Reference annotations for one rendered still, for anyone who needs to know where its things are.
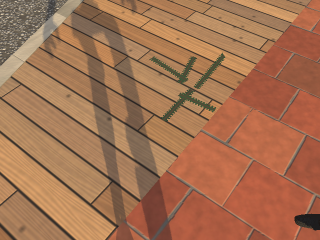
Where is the right robot hand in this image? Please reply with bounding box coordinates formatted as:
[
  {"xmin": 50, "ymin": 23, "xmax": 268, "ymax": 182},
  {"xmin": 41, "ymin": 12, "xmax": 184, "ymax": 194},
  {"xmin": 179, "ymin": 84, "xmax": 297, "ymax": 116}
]
[{"xmin": 294, "ymin": 214, "xmax": 320, "ymax": 231}]

